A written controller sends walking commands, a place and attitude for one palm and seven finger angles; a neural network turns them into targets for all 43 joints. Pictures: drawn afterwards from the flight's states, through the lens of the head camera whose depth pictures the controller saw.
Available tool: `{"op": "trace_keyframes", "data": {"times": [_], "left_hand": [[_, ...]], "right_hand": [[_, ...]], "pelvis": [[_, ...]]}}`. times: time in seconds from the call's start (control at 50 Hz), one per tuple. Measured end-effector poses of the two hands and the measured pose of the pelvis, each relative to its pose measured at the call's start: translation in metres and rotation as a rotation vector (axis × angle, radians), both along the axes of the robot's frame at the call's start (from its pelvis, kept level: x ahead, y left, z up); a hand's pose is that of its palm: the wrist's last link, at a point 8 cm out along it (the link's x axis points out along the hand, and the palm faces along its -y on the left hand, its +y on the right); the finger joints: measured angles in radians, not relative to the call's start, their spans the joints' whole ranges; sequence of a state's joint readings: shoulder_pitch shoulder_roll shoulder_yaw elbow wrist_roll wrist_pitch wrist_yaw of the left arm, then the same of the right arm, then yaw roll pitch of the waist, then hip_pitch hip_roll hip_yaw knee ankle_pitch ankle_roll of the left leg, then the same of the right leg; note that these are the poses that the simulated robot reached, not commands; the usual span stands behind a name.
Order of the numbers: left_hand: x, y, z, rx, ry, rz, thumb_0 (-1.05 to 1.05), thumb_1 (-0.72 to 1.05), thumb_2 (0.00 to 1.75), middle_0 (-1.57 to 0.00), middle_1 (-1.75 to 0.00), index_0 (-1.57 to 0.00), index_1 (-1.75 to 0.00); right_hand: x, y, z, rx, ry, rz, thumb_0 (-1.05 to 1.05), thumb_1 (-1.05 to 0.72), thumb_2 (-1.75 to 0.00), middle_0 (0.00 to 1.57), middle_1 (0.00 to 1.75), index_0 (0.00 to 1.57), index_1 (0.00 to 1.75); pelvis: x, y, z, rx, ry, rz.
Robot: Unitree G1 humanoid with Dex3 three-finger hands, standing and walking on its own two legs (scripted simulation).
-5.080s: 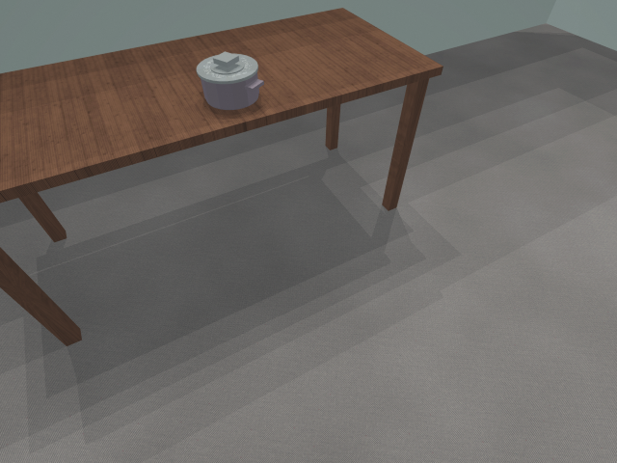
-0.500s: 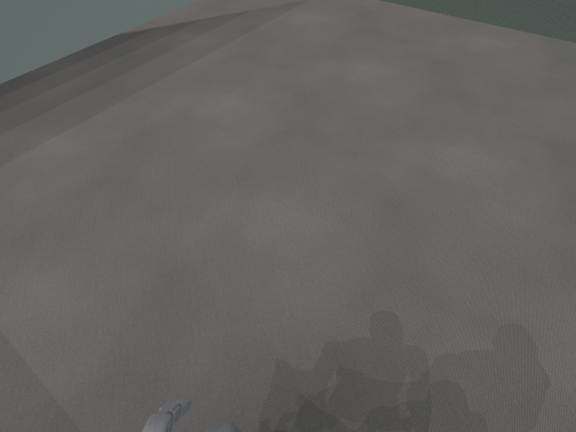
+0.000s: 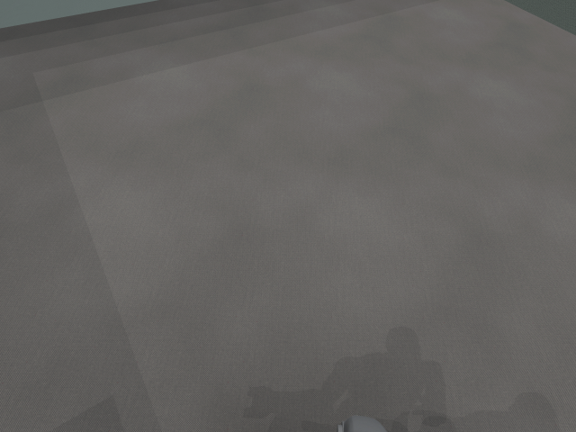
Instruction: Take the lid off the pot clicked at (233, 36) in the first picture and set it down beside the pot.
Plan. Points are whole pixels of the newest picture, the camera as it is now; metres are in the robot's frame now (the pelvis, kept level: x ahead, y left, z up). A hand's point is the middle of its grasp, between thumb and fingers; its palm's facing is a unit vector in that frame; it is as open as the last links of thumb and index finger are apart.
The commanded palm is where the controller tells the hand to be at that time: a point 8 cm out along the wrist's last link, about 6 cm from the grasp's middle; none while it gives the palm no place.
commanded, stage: turn to face it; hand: left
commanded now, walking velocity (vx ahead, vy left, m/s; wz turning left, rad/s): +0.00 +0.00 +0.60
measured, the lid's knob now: out of the picture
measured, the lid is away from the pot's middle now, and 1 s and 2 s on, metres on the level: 0.00 0.00 0.00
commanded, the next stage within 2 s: none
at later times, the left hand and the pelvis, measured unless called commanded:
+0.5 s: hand out of the picture +0.02 +0.13 -0.14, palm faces +0.32 -0.90 -0.30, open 7.4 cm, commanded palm none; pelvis +0.00 -0.08 +0.00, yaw +20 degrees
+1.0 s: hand out of the picture -0.09 +0.19 -0.17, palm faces +0.62 -0.74 -0.27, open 7.4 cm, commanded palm none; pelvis -0.01 -0.03 +0.00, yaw +37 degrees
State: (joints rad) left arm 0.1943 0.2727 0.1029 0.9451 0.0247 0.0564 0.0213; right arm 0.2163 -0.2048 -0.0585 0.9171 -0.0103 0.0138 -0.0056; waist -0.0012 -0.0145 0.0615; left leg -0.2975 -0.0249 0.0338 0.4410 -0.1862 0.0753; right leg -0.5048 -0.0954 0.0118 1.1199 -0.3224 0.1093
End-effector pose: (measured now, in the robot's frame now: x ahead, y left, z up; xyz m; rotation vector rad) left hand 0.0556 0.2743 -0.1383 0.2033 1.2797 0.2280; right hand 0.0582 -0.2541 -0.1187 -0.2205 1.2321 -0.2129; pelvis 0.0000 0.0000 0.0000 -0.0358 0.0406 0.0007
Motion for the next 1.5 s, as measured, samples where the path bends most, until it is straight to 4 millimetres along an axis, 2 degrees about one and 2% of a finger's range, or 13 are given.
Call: {"op": "trace_keyframes", "data": {"times": [0.14,0.28,0.38,0.5,0.64,0.78,0.84,1.0,1.18,1.26,1.32,1.4,1.5], "left_hand": [[0.004,-0.02,0.008,0.009,-0.066,0.053,0.0,0.91,0.9,-0.2,-0.3,-0.19,-0.3],[0.006,-0.061,0.016,0.042,-0.168,0.092,0.0,0.91,0.9,-0.2,-0.3,-0.2,-0.3],[-0.022,-0.086,0.029,0.057,-0.153,0.16,0.0,0.91,0.9,-0.21,-0.3,-0.2,-0.3],[-0.057,-0.103,0.032,0.051,-0.114,0.251,0.0,0.91,0.9,-0.21,-0.3,-0.2,-0.3],[-0.114,-0.109,0.02,0.025,-0.034,0.383,0.0,0.91,0.9,-0.21,-0.3,-0.2,-0.3],[-0.182,-0.091,-0.011,-0.017,0.051,0.534,0.0,0.91,0.9,-0.21,-0.3,-0.2,-0.3],[-0.198,-0.078,-0.019,-0.023,0.076,0.585,0.0,0.91,0.9,-0.21,-0.3,-0.2,-0.3],[-0.18,-0.049,0.001,0.012,-0.05,0.627,0.01,0.91,0.9,-0.2,-0.3,-0.2,-0.3],[-0.142,-0.044,0.018,0.077,-0.153,0.649,0.0,0.91,0.9,-0.2,-0.3,-0.2,-0.3],[-0.125,-0.055,0.025,0.117,-0.194,0.66,0.0,0.91,0.9,-0.2,-0.3,-0.2,-0.3],[-0.123,-0.071,0.03,0.141,-0.203,0.674,0.0,0.91,0.9,-0.21,-0.3,-0.2,-0.3],[-0.137,-0.097,0.038,0.138,-0.178,0.744,0.0,0.91,0.9,-0.21,-0.3,-0.2,-0.3],[-0.162,-0.128,0.035,0.11,-0.136,0.834,0.0,0.91,0.9,-0.21,-0.3,-0.2,-0.3]], "right_hand": [[0.014,-0.012,-0.009,0.031,0.012,0.07,0.0,-0.91,-0.9,0.2,0.3,0.2,0.3],[0.033,-0.046,-0.035,0.069,0.019,0.136,0.01,-0.91,-0.9,0.2,0.3,0.2,0.3],[0.058,-0.062,-0.034,0.081,0.021,0.203,0.01,-0.91,-0.9,0.2,0.3,0.2,0.3],[0.088,-0.063,-0.027,0.083,0.023,0.296,0.01,-0.91,-0.9,0.2,0.3,0.2,0.3],[0.131,-0.031,-0.024,0.067,0.02,0.437,0.01,-0.91,-0.9,0.19,0.3,0.2,0.3],[0.178,0.044,-0.017,0.05,-0.092,0.621,0.01,-0.91,-0.9,0.19,0.3,0.2,0.3],[0.184,0.069,-0.009,0.048,-0.137,0.672,0.01,-0.91,-0.9,0.2,0.3,0.2,0.3],[0.168,0.086,0.004,0.037,-0.101,0.717,0.0,-0.91,-0.9,0.2,0.3,0.2,0.3],[0.156,0.063,-0.015,0.048,0.014,0.729,0.01,-0.91,-0.9,0.2,0.3,0.2,0.3],[0.163,0.045,-0.033,0.054,0.067,0.738,0.01,-0.91,-0.9,0.2,0.3,0.2,0.3],[0.175,0.037,-0.042,0.055,0.091,0.754,0.01,-0.91,-0.9,0.2,0.3,0.2,0.3],[0.193,0.039,-0.038,0.057,0.103,0.811,0.01,-0.91,-0.9,0.2,0.3,0.2,0.3],[0.214,0.057,-0.031,0.057,0.095,0.893,0.01,-0.91,-0.9,0.2,0.3,0.2,0.3]], "pelvis": [[-0.001,-0.019,-0.002,0.016,0.003,0.092],[-0.003,-0.055,-0.014,0.052,0.007,0.184],[-0.002,-0.071,-0.006,0.072,-0.014,0.255],[0.003,-0.081,0.001,0.1,-0.025,0.34],[0.001,-0.074,-0.002,0.093,-0.02,0.429],[-0.006,-0.047,-0.018,0.052,-0.011,0.52],[-0.01,-0.039,-0.02,0.057,-0.016,0.555],[-0.012,-0.029,-0.004,0.034,-0.031,0.638],[0.003,-0.041,-0.004,0.043,-0.011,0.738],[0.016,-0.055,-0.011,0.056,0.002,0.787],[0.022,-0.063,-0.013,0.058,-0.006,0.829],[0.028,-0.068,-0.005,0.088,-0.007,0.888],[0.031,-0.072,0.0,0.106,-0.009,0.957]]}}
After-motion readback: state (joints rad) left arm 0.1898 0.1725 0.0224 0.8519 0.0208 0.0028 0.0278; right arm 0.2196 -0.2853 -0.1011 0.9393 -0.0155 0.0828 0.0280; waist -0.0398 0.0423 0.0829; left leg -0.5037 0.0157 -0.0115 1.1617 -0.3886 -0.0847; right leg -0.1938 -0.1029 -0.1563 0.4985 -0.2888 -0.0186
